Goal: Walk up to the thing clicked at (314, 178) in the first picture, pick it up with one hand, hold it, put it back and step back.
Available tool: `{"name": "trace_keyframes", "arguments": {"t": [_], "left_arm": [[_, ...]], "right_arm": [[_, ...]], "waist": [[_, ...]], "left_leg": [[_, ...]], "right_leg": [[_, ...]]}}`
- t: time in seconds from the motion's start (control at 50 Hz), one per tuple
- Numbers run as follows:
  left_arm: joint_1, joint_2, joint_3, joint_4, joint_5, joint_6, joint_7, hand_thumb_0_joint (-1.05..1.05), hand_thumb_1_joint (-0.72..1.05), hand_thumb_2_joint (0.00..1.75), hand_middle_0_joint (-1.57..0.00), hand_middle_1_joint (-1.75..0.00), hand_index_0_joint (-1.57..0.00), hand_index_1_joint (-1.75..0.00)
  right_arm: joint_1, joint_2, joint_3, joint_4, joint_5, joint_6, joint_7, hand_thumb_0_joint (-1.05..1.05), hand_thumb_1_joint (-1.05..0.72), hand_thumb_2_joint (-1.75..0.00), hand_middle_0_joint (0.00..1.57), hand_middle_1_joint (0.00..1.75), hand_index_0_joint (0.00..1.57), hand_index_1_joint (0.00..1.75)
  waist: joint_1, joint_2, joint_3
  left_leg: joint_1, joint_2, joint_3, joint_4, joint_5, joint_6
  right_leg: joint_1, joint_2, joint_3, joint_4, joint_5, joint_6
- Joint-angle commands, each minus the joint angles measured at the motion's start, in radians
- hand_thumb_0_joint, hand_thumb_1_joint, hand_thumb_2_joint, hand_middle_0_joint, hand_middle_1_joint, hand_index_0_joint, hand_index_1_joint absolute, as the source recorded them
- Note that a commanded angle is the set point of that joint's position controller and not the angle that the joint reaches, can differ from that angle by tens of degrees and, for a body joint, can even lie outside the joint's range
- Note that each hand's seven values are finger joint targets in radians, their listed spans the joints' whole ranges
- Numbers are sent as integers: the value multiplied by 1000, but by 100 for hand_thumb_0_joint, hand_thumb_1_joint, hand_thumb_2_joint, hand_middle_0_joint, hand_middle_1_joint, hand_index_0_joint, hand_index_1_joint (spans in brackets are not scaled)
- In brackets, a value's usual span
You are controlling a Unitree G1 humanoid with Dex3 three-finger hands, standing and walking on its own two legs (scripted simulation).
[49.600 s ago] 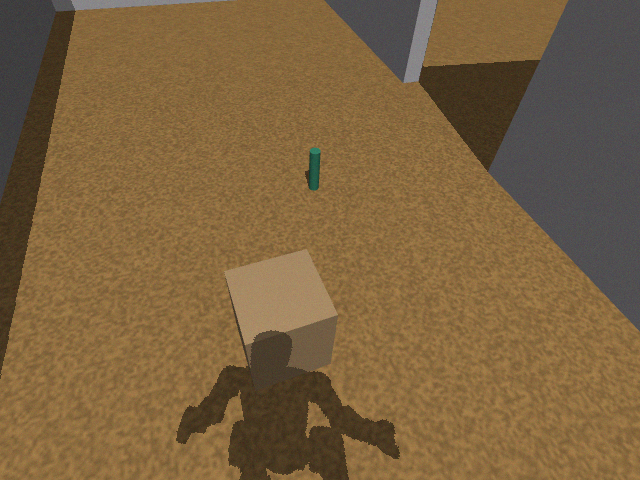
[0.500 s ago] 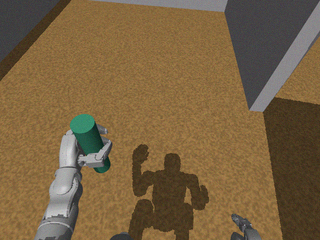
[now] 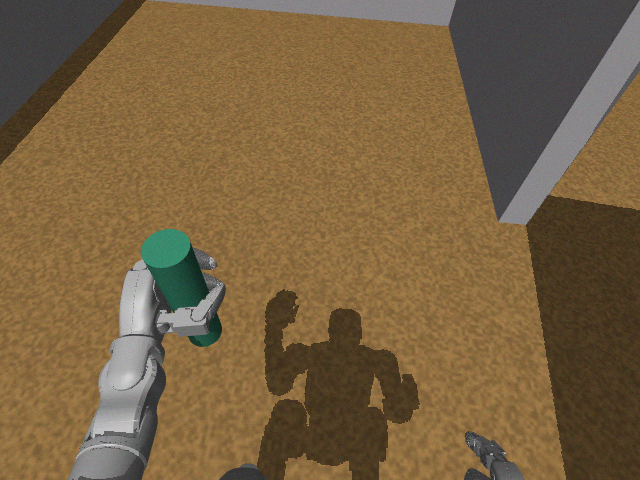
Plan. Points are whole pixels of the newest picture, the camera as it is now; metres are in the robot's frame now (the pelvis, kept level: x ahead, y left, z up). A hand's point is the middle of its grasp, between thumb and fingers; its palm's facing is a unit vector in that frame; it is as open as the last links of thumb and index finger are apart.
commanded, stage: hold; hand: left
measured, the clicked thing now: (189, 296) +0.32 +0.18 +0.03
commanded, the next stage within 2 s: crouch in 0.30 s
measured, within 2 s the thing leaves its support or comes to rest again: neither
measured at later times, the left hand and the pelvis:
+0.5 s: hand (194, 298) +0.32 +0.17 +0.05, palm faces +0.12 -0.99 -0.01, open 6.5 cm; pelvis +0.00 +0.00 +0.00, yaw +0 degrees
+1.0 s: hand (206, 342) +0.33 +0.18 -0.12, palm faces +0.13 -0.99 +0.00, open 6.5 cm; pelvis -0.02 +0.00 -0.10, yaw -1 degrees
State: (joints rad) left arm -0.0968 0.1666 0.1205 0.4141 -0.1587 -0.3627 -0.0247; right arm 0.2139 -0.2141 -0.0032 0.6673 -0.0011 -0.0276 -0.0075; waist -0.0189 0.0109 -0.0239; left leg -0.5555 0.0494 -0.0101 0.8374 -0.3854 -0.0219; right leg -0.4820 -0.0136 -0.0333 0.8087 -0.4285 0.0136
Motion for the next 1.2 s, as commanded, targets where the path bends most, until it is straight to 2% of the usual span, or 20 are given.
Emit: {"name": "trace_keyframes", "arguments": {"t": [0.0,0.08,0.12,0.18,0.22,0.36,0.42,0.52,0.6,0.66,0.68,0.72,0.8,0.9,0.94,0.96,1.0,1.06,1.12,1.18], "left_arm": [[-317,138,73,-266,-19,-95,8,0,51,121,-125,-131,-126,-131],[-249,98,33,-218,-13,-84,-1,0,50,122,-126,-132,-126,-133],[-311,131,54,-292,-14,-99,2,0,50,121,-126,-131,-126,-132],[-305,98,20,-305,-14,-96,6,0,49,122,-126,-132,-126,-132],[-308,127,55,-306,-14,-99,14,0,51,121,-124,-130,-124,-130],[-328,142,63,-292,-5,-101,17,0,54,122,-124,-131,-124,-131],[-307,110,36,-272,-11,-95,7,0,51,116,-130,-130,-130,-130],[-278,94,43,-179,-16,-99,-1,0,50,118,-131,-133,-132,-132],[-277,106,70,-132,-13,-141,-8,0,48,120,-132,-135,-133,-134],[-295,135,115,-89,-16,-194,-15,0,44,119,-130,-134,-131,-134],[-313,117,86,-92,-11,-214,-23,0,43,118,-130,-133,-131,-133],[-330,145,118,-48,-3,-255,-30,0,43,118,-130,-133,-131,-133],[-366,135,125,37,-16,-339,-63,0,39,117,-130,-134,-131,-133],[-393,174,161,129,-22,-429,-97,0,34,115,-128,-131,-129,-131],[-399,161,153,149,-33,-453,-111,0,37,117,-129,-130,-129,-131],[-396,205,197,139,-36,-464,-112,0,35,118,-131,-132,-131,-133],[-404,193,179,146,-34,-475,-126,0,36,119,-129,-131,-129,-132],[-429,219,220,152,-45,-482,-128,0,40,123,-130,-133,-129,-134],[-460,226,237,127,-48,-498,-127,0,43,127,-131,-135,-130,-136],[-485,249,256,176,-33,-500,-131,0,44,129,-132,-138,-132,-139]], "right_arm": [[-33,-136,-52,-129,6,-41,-13,0,-90,-90,20,30,20,30],[-29,-135,-52,-128,9,-36,-12,0,-90,-90,20,30,20,30],[-38,-135,-54,-134,7,-39,-9,0,-90,-90,20,30,20,30],[-40,-131,-50,-139,7,-43,-13,0,-90,-90,20,30,20,30],[-37,-132,-51,-130,6,-44,-14,0,-90,-90,20,30,20,30],[-35,-135,-51,-130,2,-44,-16,0,-90,-90,20,30,20,30],[-46,-134,-49,-137,6,-45,-19,0,-88,-90,20,30,20,30],[-46,-135,-51,-126,6,-50,-11,0,-88,-90,20,30,20,30],[-35,-137,-60,-112,-3,-53,1,0,-88,-90,20,30,20,30],[-27,-143,-66,-101,-8,-52,10,0,-88,-90,20,30,20,30],[-26,-143,-67,-101,-11,-54,14,0,-89,-90,20,30,20,30],[-22,-148,-74,-95,-18,-53,22,0,-89,-90,20,30,20,30],[-19,-159,-77,-93,-27,-58,32,0,-90,-90,20,30,20,30],[-29,-174,-75,-88,-37,-60,43,0,-90,-91,20,30,20,30],[-26,-186,-79,-88,-39,-58,49,0,-90,-90,20,30,20,30],[-26,-189,-77,-86,-40,-56,50,0,-90,-91,20,30,20,30],[-29,-196,-77,-84,-45,-51,55,0,-90,-91,20,30,20,30],[-43,-202,-80,-78,-51,-43,56,0,-90,-91,20,30,20,30],[-40,-213,-81,-65,-61,-37,66,0,-90,-91,20,30,20,30],[-42,-214,-79,-46,-70,-32,66,0,-91,-91,20,30,20,30]], "waist": [[-2,9,-297],[-6,-2,-280],[3,32,-301],[-11,19,-284],[-3,25,-304],[-5,30,-285],[-10,13,-280],[-14,-20,-214],[-15,-16,-239],[-13,-6,-288],[-21,-1,-285],[-20,19,-315],[-38,27,-390],[-26,71,-516],[-28,45,-575],[-6,58,-624],[-15,75,-650],[-13,70,-671],[-11,84,-777],[-25,88,-775]], "left_leg": [[190,-31,11,-105,233,29],[196,-29,10,-106,267,30],[197,-31,12,-110,243,26],[200,-32,14,-113,224,27],[206,-32,12,-111,220,27],[188,-28,5,-118,188,23],[189,-30,9,-123,165,24],[126,-31,12,-102,168,28],[92,-30,7,-55,176,34],[49,-32,4,2,183,36],[33,-29,-2,20,171,33],[-9,-27,-10,70,161,33],[-124,-28,-20,202,124,32],[-301,-28,-32,402,111,36],[-369,-26,-40,478,139,39],[-398,-27,-40,514,158,41],[-437,-24,-46,565,169,37],[-540,-23,-49,633,106,38],[-559,-19,-55,726,178,41],[-626,-16,-62,792,153,40]], "right_leg": [[71,22,0,-122,299,-12],[63,23,-5,-117,325,-13],[65,22,-2,-115,302,-17],[54,21,0,-122,294,-14],[53,21,-1,-124,285,-15],[46,26,-5,-115,252,-17],[45,24,-3,-126,235,-16],[8,22,-1,-114,243,-16],[-41,21,0,-71,248,-15],[-86,19,6,-17,252,-17],[-126,22,4,11,233,-20],[-192,25,4,62,210,-25],[-341,30,2,190,168,-30],[-543,34,10,376,133,-35],[-598,38,4,449,156,-33],[-611,37,11,484,169,-33],[-689,41,5,549,166,-37],[-762,45,12,610,113,-36],[-832,49,7,702,157,-38],[-921,53,-6,778,128,-43]]}}
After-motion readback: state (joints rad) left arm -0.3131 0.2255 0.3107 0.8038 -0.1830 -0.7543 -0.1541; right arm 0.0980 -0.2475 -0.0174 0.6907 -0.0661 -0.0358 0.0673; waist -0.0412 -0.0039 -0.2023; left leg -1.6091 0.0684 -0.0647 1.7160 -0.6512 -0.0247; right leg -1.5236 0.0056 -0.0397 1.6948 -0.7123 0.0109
